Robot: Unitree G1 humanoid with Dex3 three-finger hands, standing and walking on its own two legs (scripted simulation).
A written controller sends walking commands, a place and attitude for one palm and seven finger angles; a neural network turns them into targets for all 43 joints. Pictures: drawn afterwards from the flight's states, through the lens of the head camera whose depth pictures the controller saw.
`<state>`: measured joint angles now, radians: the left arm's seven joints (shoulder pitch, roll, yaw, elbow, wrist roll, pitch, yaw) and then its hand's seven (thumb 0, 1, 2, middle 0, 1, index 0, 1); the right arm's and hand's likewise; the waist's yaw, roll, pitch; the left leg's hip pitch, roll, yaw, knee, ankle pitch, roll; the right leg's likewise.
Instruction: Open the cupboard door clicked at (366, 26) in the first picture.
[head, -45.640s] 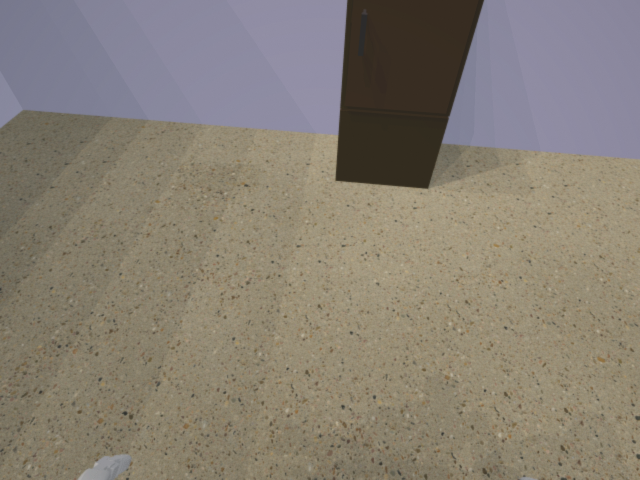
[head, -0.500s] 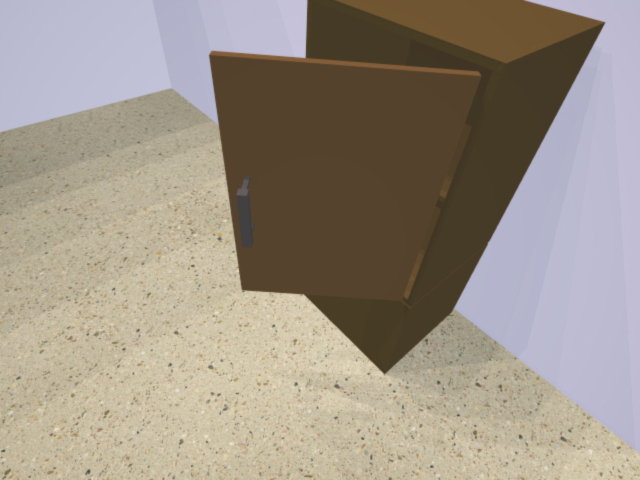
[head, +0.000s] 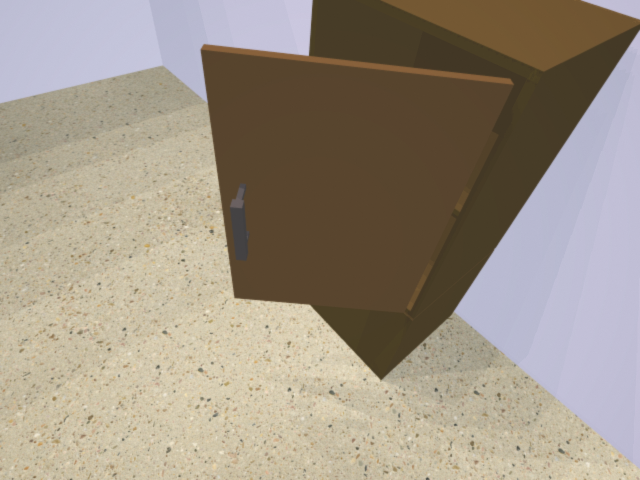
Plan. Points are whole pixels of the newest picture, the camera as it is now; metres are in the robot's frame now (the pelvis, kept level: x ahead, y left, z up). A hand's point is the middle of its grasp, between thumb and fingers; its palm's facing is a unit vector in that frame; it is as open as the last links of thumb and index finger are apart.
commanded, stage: come to a stop and stand still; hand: left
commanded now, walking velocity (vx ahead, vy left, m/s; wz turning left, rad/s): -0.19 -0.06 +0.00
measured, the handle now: (241, 223) +0.53 +0.18 -0.04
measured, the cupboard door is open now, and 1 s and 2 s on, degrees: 46 46 46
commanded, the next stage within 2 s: look again from close up in 0.72 s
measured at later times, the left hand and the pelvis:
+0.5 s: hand out of the picture +0.01 +0.15 -0.17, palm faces +0.04 -0.98 -0.21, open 7.3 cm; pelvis -0.04 -0.03 +0.00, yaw +0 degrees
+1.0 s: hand out of the picture -0.07 +0.15 -0.18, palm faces +0.04 -0.98 -0.18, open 7.4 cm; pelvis -0.04 +0.00 -0.01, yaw +1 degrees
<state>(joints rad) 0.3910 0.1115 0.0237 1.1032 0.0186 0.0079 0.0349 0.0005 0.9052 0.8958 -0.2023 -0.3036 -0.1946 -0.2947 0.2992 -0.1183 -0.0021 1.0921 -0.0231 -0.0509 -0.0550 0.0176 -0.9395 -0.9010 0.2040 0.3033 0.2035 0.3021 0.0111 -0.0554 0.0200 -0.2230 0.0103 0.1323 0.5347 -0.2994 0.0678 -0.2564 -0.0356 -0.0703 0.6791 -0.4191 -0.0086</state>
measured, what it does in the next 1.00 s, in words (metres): stands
